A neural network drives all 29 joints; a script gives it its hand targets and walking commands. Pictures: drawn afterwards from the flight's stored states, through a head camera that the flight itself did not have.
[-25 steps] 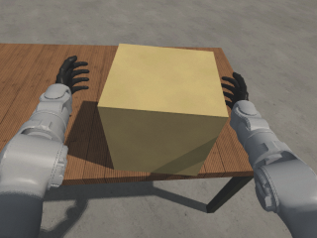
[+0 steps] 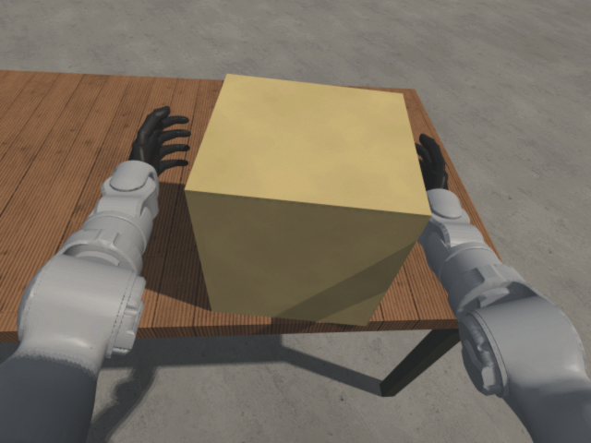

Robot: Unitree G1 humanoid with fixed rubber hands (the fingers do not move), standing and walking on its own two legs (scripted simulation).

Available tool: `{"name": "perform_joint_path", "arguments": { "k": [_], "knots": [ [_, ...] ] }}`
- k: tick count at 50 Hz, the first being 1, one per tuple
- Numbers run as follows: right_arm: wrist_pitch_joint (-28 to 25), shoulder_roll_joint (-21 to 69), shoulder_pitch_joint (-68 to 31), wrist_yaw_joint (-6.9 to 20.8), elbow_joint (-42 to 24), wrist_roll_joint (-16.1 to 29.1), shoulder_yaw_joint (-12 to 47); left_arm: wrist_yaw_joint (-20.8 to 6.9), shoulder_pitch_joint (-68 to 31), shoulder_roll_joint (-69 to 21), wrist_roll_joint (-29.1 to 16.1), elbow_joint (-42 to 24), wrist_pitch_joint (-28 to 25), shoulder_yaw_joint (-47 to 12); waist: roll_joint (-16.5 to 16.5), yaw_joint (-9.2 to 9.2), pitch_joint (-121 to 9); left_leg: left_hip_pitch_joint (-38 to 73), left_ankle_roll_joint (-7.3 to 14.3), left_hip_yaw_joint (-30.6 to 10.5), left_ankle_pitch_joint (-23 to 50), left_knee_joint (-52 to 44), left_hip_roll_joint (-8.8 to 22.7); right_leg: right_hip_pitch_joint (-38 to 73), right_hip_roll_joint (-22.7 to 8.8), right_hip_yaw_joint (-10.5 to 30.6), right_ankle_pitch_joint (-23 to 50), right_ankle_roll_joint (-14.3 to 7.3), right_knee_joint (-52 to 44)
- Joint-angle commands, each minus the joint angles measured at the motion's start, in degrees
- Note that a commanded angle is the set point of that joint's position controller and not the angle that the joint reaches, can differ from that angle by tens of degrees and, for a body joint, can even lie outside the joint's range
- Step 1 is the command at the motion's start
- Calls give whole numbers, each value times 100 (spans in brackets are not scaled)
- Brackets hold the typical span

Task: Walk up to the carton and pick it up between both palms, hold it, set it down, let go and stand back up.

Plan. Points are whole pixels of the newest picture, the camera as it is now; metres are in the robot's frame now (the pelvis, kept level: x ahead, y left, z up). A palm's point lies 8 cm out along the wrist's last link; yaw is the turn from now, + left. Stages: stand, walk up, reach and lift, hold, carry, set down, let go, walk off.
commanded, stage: reach and lift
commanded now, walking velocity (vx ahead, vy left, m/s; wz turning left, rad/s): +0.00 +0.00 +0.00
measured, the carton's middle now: (301, 209) +0.46 -0.03 +0.06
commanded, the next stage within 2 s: none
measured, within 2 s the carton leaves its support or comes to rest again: leaves its support in 1.82 s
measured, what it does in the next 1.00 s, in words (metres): stands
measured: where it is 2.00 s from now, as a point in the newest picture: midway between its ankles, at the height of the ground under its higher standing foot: outside the picture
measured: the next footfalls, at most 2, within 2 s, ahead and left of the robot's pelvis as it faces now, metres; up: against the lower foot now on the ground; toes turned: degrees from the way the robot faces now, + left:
none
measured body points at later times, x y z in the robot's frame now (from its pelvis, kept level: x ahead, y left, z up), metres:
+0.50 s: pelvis +0.00 +0.01 +0.00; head +0.06 +0.03 +0.45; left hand +0.51 +0.15 +0.13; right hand +0.45 -0.19 +0.12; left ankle +0.01 +0.11 -0.73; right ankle +0.01 -0.13 -0.73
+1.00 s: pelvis +0.01 +0.00 +0.01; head +0.07 +0.04 +0.45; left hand +0.50 +0.17 +0.12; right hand +0.45 -0.18 +0.12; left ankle +0.01 +0.11 -0.73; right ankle +0.01 -0.13 -0.73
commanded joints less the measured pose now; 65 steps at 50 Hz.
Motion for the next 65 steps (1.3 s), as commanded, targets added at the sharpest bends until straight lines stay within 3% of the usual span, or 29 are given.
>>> {"name": "perform_joint_path", "arguments": {
  "k": [1,3,6,8,9,12,18,19,22,23,24,27,28,30,35,37,38,40,41,43,44,48,51,54,56,58,59,63,65],
  "knots": [
    [-70,-668,-2205,-37,-875,-73,-85,86,-2420,671,-22,-781,-133,86,711,122,-3218,2039,-253,19,1721,-20,-210,1033,60,8,1692,48,-11],
    [-40,-481,-2314,-31,-971,-197,-266,108,-2541,498,-51,-823,-133,-81,843,-15,-3296,2173,-265,-8,1700,-40,-141,799,84,-83,1568,-10,-68],
    [13,-446,-2059,-23,-679,-219,-275,123,-2319,406,7,-496,-41,26,981,37,-3005,2350,-368,-36,1923,48,-128,592,103,-121,1478,-95,-86],
    [36,-373,-2154,-17,-775,-235,-213,110,-2293,421,-27,-446,-54,19,827,84,-2879,2324,-290,-36,1820,41,-140,666,79,-127,1416,-96,-144],
    [-5,-451,-2217,-36,-891,-308,-284,133,-2388,377,32,-712,-81,43,1023,51,-3312,2387,-313,-59,1996,32,-120,805,74,-69,1537,-99,-121],
    [37,-326,-2345,-100,-800,-440,-332,178,-2306,375,90,-245,-93,250,510,25,-2968,2043,-226,-19,1625,12,-160,825,51,-43,1370,-17,-145],
    [64,-83,-2288,-96,-758,-684,-512,189,-2400,312,238,-374,-211,345,736,77,-2850,1837,-184,46,1346,-184,-172,1048,-21,-33,1229,-25,-196],
    [62,-256,-2224,-111,-934,-767,-629,227,-2394,373,285,-379,-180,508,554,103,-2936,1968,-172,13,1458,-177,-140,1056,3,-74,1298,20,-194],
    [74,-108,-2258,-148,-901,-681,-650,270,-2367,299,390,-613,-38,487,821,73,-2983,2236,-237,5,1846,-98,-143,980,72,-136,1552,-34,-186],
    [74,-116,-2196,-154,-941,-687,-589,253,-2308,316,439,-636,25,541,703,137,-3050,2381,-217,7,2068,-21,-138,1039,105,-93,1752,-30,-190],
    [52,-95,-2134,-169,-965,-673,-580,243,-2276,353,450,-654,32,545,611,41,-3235,2367,-204,28,2062,-40,-133,1108,129,-109,2039,14,-156],
    [45,132,-2396,-163,-1100,-776,-688,204,-2384,86,472,-644,-61,634,586,149,-3170,2139,-173,91,1913,-70,-140,1195,67,-46,1820,11,-140],
    [65,144,-2227,-152,-1034,-847,-669,204,-2298,88,479,-676,-61,656,634,14,-2981,2050,-181,81,1763,-83,-130,1268,6,-25,1783,-8,-148],
    [-2,131,-2122,-157,-1333,-941,-855,217,-2331,88,548,-1121,-97,676,816,16,-3460,2374,-253,90,2052,-141,-158,1405,65,-126,2026,-21,-154],
    [87,163,-1934,-156,-764,-987,-828,204,-2092,66,740,-474,27,830,491,50,-2493,2283,-177,43,1835,-229,-112,1258,48,-77,1856,39,-294],
    [58,395,-2222,-129,-994,-1013,-921,194,-2228,-205,763,-684,-7,794,782,93,-2587,2264,-190,58,1750,-278,-67,1030,54,-102,1421,-51,-344],
    [13,422,-2316,-77,-1139,-1042,-917,196,-2323,-224,749,-805,-51,812,716,188,-2854,2426,-214,77,1956,-215,-47,1025,37,-144,1419,-71,-357],
    [-137,485,-2209,12,-1376,-1290,-1175,252,-2653,-552,862,-1673,-150,660,1246,88,-3691,3195,-414,4,2972,-8,-32,880,182,-280,1698,-183,-357],
    [-198,341,-2101,-8,-1399,-1447,-1280,268,-2507,-398,899,-1529,-161,734,1067,-55,-3667,3281,-403,6,3155,94,32,759,181,-281,1749,-136,-379],
    [-129,666,-2047,46,-1115,-1384,-1194,177,-2244,-593,1022,-1103,-105,944,1015,93,-3119,3094,-327,67,2786,31,-24,844,112,-190,1683,-158,-453],
    [-92,473,-1877,-5,-1035,-1509,-1308,166,-1918,-413,1092,-874,-42,1087,786,122,-2776,2886,-261,100,2581,-110,-72,1155,91,-180,1891,-71,-457],
    [-27,756,-2074,-49,-1295,-1496,-1244,93,-2034,-264,1212,-904,9,1331,419,200,-2521,1927,-52,205,1615,-512,-184,1963,-38,16,2101,71,-358],
    [-120,739,-2156,42,-1335,-1532,-1392,141,-2340,-556,1100,-1416,-137,1123,937,128,-2896,2464,-240,128,1866,-399,-23,1427,-54,-98,1514,-80,-431],
    [-169,605,-1768,-13,-1210,-1903,-1662,155,-2070,-444,1286,-1288,-132,1303,741,-32,-3045,2860,-234,61,2357,-250,8,1289,76,-197,1801,-21,-487],
    [-123,841,-1664,-35,-1128,-2048,-1742,81,-2072,-528,1351,-1204,-45,1314,724,-106,-2673,2779,-267,135,2163,-341,-63,1434,57,-175,1841,-23,-514],
    [-65,1140,-1783,26,-1161,-1938,-1534,-6,-2025,-742,1452,-1197,-21,1431,573,109,-2498,2505,-153,137,1882,-492,-149,1758,-6,-148,1821,6,-499],
    [-63,1315,-1820,64,-1271,-1994,-1491,-67,-2070,-826,1496,-1153,-1,1485,559,76,-2422,2401,-126,142,1691,-573,-79,1780,-24,-90,1767,37,-504],
    [-199,2423,-1757,432,-1521,-2709,-1845,-280,-2108,-1927,2080,-1482,-96,1693,896,134,-2598,2910,-148,201,2312,-570,-95,1867,-43,-205,1793,-74,-655],
    [-254,3342,-1670,703,-1750,-3188,-1924,-545,-2109,-2687,2507,-1645,-152,1925,783,163,-2513,2997,-166,226,2560,-668,-117,2317,-27,-238,2214,5,-735]
  ]
}}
